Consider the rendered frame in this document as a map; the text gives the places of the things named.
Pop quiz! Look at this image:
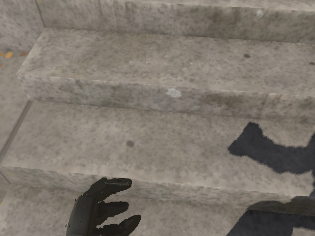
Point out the left robot hand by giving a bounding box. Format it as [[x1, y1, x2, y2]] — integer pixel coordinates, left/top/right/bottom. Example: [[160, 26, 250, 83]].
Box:
[[65, 177, 141, 236]]

